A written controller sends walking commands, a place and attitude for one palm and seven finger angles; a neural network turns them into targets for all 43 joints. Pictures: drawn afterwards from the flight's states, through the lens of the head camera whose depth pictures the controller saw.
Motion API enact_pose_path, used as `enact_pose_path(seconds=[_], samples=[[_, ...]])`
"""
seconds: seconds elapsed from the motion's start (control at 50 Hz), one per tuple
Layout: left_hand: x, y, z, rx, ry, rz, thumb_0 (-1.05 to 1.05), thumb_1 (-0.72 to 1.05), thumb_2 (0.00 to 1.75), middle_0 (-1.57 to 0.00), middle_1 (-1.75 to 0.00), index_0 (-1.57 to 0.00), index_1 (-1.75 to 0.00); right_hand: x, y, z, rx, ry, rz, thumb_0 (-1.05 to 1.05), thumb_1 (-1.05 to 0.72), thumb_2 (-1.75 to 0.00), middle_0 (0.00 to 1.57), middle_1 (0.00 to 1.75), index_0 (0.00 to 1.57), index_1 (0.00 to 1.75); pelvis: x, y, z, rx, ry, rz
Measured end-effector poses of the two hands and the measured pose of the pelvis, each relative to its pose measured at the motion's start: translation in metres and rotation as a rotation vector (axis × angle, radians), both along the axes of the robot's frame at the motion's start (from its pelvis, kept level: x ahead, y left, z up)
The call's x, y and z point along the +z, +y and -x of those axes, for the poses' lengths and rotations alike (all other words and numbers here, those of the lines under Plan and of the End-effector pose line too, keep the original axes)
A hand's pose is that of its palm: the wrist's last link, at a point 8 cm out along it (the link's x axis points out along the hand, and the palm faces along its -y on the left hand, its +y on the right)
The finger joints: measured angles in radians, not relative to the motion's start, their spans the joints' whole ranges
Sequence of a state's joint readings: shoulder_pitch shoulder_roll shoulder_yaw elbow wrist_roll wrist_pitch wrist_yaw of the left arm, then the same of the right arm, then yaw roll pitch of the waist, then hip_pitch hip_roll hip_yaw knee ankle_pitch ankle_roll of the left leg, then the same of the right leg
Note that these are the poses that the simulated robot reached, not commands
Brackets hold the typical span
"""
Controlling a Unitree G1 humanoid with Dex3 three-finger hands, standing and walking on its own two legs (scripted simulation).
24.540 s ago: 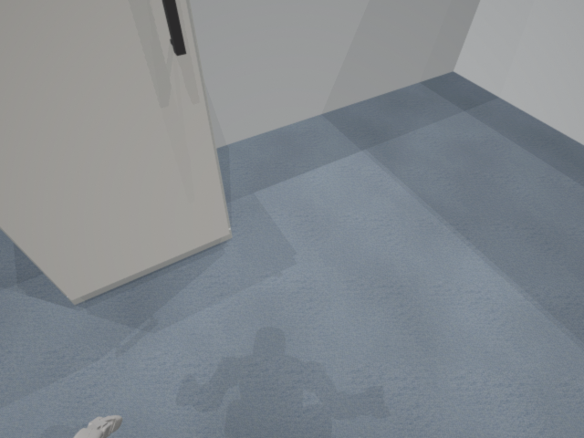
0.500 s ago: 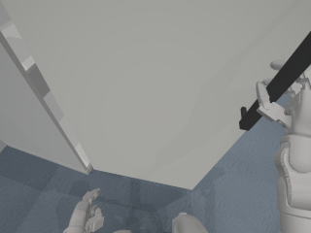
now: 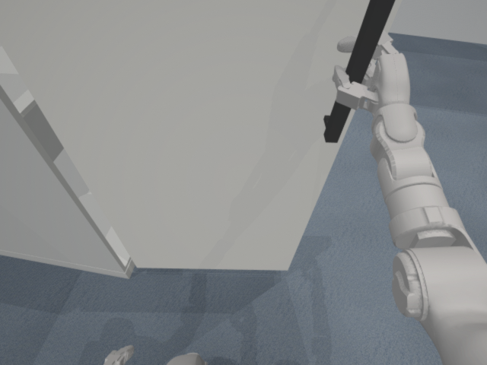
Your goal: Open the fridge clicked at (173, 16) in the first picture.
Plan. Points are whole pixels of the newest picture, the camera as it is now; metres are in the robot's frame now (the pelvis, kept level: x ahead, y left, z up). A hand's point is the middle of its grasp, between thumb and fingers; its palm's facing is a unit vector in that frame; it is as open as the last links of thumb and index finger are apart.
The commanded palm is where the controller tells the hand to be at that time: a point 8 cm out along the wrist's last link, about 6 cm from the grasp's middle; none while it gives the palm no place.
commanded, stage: stop walking and hold the door back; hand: right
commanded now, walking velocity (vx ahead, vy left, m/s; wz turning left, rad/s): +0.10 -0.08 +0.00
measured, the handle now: (361, 37) +0.51 -0.14 +0.28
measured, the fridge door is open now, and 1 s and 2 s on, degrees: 81 72 70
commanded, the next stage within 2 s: loosen the grip on the handle in 0.24 s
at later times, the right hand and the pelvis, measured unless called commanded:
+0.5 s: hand (343, 65) +0.52 -0.14 +0.23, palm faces +0.06 +1.00 -0.03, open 6.7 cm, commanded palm +0.47 -0.18 +0.21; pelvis +0.01 -0.02 -0.01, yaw +2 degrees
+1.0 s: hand (331, 76) +0.55 -0.13 +0.19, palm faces +0.08 +0.99 -0.09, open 14.3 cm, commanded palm +0.52 -0.19 +0.19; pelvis +0.05 -0.01 +0.00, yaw +2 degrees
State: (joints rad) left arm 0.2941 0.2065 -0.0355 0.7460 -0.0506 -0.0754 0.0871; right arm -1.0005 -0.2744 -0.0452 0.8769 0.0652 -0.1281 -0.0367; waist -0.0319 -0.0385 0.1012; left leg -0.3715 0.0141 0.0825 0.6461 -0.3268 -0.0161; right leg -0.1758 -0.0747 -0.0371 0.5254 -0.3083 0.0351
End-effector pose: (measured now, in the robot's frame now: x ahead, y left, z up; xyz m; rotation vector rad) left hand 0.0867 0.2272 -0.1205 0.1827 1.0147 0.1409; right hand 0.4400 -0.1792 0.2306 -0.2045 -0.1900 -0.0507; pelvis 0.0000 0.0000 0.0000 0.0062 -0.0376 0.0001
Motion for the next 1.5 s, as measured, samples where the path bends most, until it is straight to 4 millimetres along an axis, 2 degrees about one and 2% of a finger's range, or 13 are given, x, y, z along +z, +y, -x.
enact_pose_path(seconds=[0.06,0.1,0.24,0.34,0.44,0.5,0.58,0.7,0.82,1.06,1.16,1.28,1.5], samples=[[-0.022,0.008,0.018,0.034,0.049,0.019,0.01,0.92,0.9,-0.21,-0.3,-0.2,-0.3,-0.001,0.001,-0.007,-0.033,-0.005,-0.001,-0.02,-0.62,-0.82,0.43,1.4,0.36,1.39,-0.012,0.01,0.002,0.003,-0.009,0.001],[-0.025,0.019,0.026,0.076,0.067,0.005,0.01,0.92,0.9,-0.21,-0.3,-0.21,-0.3,-0.002,0.002,-0.01,-0.048,0.002,-0.013,-0.03,-0.63,-0.83,0.44,1.4,0.36,1.39,-0.012,0.011,0.005,0.001,-0.02,0.006],[-0.004,0.055,0.041,0.133,0.045,-0.098,0.01,0.92,0.9,-0.21,-0.3,-0.2,-0.3,-0.003,0.003,-0.026,-0.052,0.046,-0.055,-0.05,-0.66,-0.82,0.45,1.4,0.39,1.4,-0.001,0.007,0.005,0.011,-0.022,0.048],[0.013,0.066,0.039,0.146,0.012,-0.174,0.01,0.91,0.9,-0.21,-0.3,-0.2,-0.3,-0.006,0.002,-0.034,-0.012,0.009,-0.102,-0.02,-0.67,-0.81,0.45,1.4,0.39,1.4,-0.002,-0.004,-0.002,0.02,-0.018,0.035],[0.028,0.058,0.03,0.134,-0.078,-0.178,0.01,0.91,0.9,-0.2,-0.29,-0.2,-0.3,-0.007,-0.005,-0.052,0.041,0.113,-0.161,-0.03,-0.58,-0.79,0.45,1.4,0.41,1.4,-0.007,-0.013,-0.007,0.029,0.069,0.032],[0.033,0.045,0.029,0.097,-0.106,-0.153,0.01,0.91,0.9,-0.2,-0.29,-0.2,-0.3,-0.005,-0.009,-0.057,0.001,0.078,-0.17,-0.03,-0.47,-0.73,0.45,1.4,0.42,1.4,-0.006,-0.017,-0.012,0.033,0.106,0.029],[0.028,0.027,0.033,0.079,-0.083,-0.098,0.01,0.91,0.9,-0.21,-0.3,-0.2,-0.3,-0.007,-0.012,-0.056,-0.023,-0.003,-0.103,-0.01,-0.23,-0.6,0.45,1.4,0.43,1.4,-0.007,-0.02,-0.017,0.037,0.124,0.025],[0.016,0.006,0.036,0.074,-0.011,-0.034,0.01,0.91,0.9,-0.21,-0.3,-0.2,-0.3,-0.029,-0.006,-0.061,-0.001,0.052,-0.104,0.0,0.21,-0.37,0.42,1.37,0.4,1.36,-0.006,-0.021,-0.026,0.035,0.129,0.017],[0.012,0.0,0.028,0.071,0.017,-0.019,0.01,0.91,0.9,-0.21,-0.3,-0.2,-0.3,-0.036,-0.006,-0.074,-0.01,0.049,-0.123,-0.01,0.44,-0.26,0.46,1.36,0.36,1.29,-0.006,-0.019,-0.034,0.034,0.147,0.012],[0.014,0.024,0.011,0.087,0.035,-0.046,0.01,0.91,0.9,-0.21,-0.3,-0.2,-0.3,-0.044,-0.008,-0.088,-0.039,0.068,-0.11,-0.01,0.54,-0.2,0.32,1.2,0.28,1.18,-0.005,-0.011,-0.048,0.034,0.174,0.012],[0.017,0.035,0.01,0.107,0.049,-0.072,0.01,0.91,0.9,-0.21,-0.3,-0.2,-0.3,-0.046,-0.027,-0.095,-0.077,0.074,-0.104,-0.01,0.55,-0.2,0.28,1.17,0.26,1.16,-0.005,-0.007,-0.051,0.036,0.183,0.012],[0.018,0.042,0.013,0.12,0.08,-0.085,0.01,0.91,0.9,-0.21,-0.3,-0.2,-0.3,-0.041,-0.05,-0.091,-0.066,0.051,-0.096,-0.02,0.55,-0.2,0.26,1.16,0.25,1.15,-0.004,-0.004,-0.056,0.031,0.187,0.008],[0.017,0.036,0.004,0.103,0.089,-0.095,0.01,0.91,0.9,-0.21,-0.3,-0.2,-0.3,-0.042,-0.074,-0.086,-0.045,0.057,-0.108,-0.02,0.55,-0.2,0.25,1.15,0.25,1.15,-0.004,-0.009,-0.06,0.016,0.189,-0.002]])
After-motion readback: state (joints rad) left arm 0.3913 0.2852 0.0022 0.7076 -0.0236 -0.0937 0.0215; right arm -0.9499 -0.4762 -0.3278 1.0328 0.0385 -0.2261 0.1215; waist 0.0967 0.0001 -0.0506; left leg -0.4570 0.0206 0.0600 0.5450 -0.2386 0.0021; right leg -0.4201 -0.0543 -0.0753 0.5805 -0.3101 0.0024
